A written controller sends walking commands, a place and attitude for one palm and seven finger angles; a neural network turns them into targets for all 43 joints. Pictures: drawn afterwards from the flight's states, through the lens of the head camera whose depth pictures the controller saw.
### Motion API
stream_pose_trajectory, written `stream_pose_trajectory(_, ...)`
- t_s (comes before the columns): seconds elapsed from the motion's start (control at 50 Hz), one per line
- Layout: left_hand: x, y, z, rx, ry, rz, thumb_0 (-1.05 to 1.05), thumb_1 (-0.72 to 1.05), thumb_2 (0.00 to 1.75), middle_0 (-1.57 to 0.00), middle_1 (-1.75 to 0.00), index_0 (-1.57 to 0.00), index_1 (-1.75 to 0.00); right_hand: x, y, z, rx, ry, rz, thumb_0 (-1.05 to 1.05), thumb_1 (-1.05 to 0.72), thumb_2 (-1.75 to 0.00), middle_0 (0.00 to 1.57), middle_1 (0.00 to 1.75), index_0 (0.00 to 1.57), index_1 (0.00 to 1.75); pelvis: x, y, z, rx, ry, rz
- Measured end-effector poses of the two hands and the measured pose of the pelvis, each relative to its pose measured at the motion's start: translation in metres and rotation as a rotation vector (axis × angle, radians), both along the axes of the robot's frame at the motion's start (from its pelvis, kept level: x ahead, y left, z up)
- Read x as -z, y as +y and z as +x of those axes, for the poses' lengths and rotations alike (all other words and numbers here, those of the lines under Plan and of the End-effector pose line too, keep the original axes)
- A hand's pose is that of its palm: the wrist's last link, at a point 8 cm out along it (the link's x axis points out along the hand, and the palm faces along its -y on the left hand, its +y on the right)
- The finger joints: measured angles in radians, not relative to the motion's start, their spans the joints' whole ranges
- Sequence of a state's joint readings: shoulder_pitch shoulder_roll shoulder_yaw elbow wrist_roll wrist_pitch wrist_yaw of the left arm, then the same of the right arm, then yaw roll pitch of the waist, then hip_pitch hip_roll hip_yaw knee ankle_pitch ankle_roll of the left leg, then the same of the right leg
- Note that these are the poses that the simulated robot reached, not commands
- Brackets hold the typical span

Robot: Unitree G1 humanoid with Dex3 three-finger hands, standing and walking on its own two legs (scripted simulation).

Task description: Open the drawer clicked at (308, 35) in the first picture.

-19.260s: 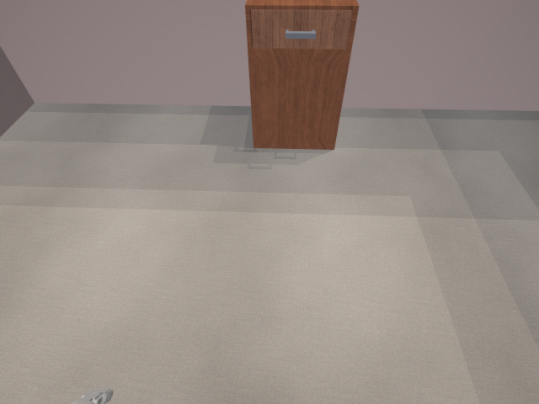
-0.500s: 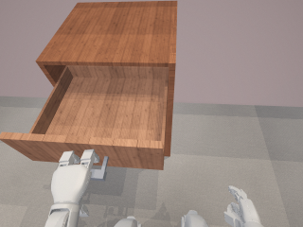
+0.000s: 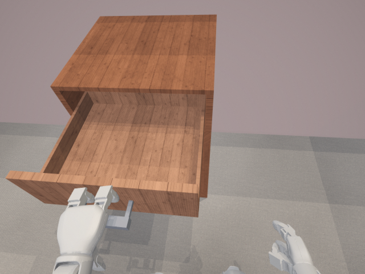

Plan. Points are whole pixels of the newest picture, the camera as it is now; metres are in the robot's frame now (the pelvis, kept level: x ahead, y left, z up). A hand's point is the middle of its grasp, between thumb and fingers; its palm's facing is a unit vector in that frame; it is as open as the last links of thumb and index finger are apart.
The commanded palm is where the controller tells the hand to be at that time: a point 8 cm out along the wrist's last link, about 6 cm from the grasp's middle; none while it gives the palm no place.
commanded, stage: lift the hand off the handle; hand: left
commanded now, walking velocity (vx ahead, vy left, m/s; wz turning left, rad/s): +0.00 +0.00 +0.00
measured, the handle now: (104, 211) +0.25 +0.22 -0.04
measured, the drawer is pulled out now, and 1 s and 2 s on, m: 0.29 0.29 0.29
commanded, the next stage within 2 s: draw the hand back to the body in 1.48 s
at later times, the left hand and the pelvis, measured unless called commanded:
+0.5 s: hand (90, 223) +0.21 +0.21 +0.03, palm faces +0.03 -0.10 -0.99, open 13.6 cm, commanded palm +0.18 +0.21 +0.09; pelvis +0.01 +0.00 +0.01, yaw +0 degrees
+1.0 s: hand (76, 216) +0.21 +0.22 +0.07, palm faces +0.05 -0.11 -0.99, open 13.8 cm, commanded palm +0.18 +0.22 +0.13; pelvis +0.01 +0.01 +0.03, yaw -1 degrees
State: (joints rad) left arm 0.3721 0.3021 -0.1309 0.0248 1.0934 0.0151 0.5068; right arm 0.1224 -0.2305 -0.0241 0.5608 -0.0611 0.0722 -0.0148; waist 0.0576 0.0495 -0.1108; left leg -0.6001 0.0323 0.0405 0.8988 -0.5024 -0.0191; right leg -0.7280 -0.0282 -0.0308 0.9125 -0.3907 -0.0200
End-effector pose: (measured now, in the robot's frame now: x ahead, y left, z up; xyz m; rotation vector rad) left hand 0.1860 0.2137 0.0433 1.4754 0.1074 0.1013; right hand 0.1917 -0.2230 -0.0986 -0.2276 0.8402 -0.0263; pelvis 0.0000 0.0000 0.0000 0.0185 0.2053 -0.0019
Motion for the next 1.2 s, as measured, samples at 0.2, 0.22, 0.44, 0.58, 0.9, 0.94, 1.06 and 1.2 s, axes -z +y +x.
stream_pose_trajectory(0.2,-0.018,-0.003,-0.001,0.009,-0.021,-0.010,0.00,-0.49,0.30,-0.32,-1.20,-0.36,-1.22,-0.008,0.005,0.009,-0.020,-0.019,0.021,0.01,-0.91,-0.90,0.20,0.30,0.20,0.29,-0.005,0.000,0.006,0.005,-0.018,0.000)
stream_pose_trajectory(0.22,-0.019,-0.003,-0.001,0.010,-0.022,-0.008,0.00,-0.49,0.30,-0.32,-1.20,-0.36,-1.22,-0.008,0.006,0.010,-0.022,-0.020,0.023,0.01,-0.91,-0.90,0.20,0.30,0.20,0.29,-0.006,0.000,0.006,0.005,-0.020,0.001)
stream_pose_trajectory(0.44,-0.035,-0.003,-0.002,0.011,-0.027,-0.011,0.00,-0.49,0.30,-0.32,-1.20,-0.35,-1.22,-0.016,0.008,0.010,-0.025,-0.030,0.034,0.01,-0.91,-0.90,0.20,0.30,0.20,0.29,-0.013,0.000,0.006,0.008,-0.050,0.001)
stream_pose_trajectory(0.58,-0.048,0.002,0.000,0.009,-0.042,-0.011,0.00,-0.49,0.30,-0.32,-1.20,-0.34,-1.22,-0.021,0.007,0.009,-0.020,-0.034,0.031,0.01,-0.91,-0.90,0.20,0.30,0.20,0.29,-0.018,-0.001,0.005,0.009,-0.069,0.001)
stream_pose_trajectory(0.9,-0.071,0.006,-0.003,0.031,-0.041,-0.029,0.00,-0.49,0.30,-0.32,-1.20,-0.32,-1.20,-0.034,0.011,0.013,-0.026,-0.057,0.035,0.01,-0.91,-0.90,0.20,0.30,0.20,0.29,-0.027,0.004,0.007,0.016,-0.101,-0.004)
stream_pose_trajectory(0.94,-0.074,0.008,-0.003,0.031,-0.047,-0.024,0.00,-0.49,0.30,-0.32,-1.20,-0.32,-1.20,-0.035,0.013,0.013,-0.029,-0.057,0.037,0.01,-0.91,-0.90,0.20,0.30,0.20,0.29,-0.028,0.004,0.007,0.016,-0.104,-0.004)
stream_pose_trajectory(1.06,-0.082,0.014,0.001,0.015,-0.052,-0.026,0.00,-0.49,0.30,-0.32,-1.20,-0.32,-1.20,-0.038,0.019,0.016,-0.032,-0.059,0.049,0.01,-0.91,-0.90,0.20,0.30,0.20,0.29,-0.031,0.007,0.008,0.013,-0.116,-0.007)
stream_pose_trajectory(1.2,-0.093,0.009,0.004,0.043,-0.053,-0.053,0.00,-0.49,0.30,-0.32,-1.20,-0.32,-1.20,-0.044,0.026,0.020,-0.040,-0.074,0.068,0.01,-0.91,-0.90,0.20,0.30,0.20,0.29,-0.035,0.010,0.012,0.019,-0.125,-0.011)
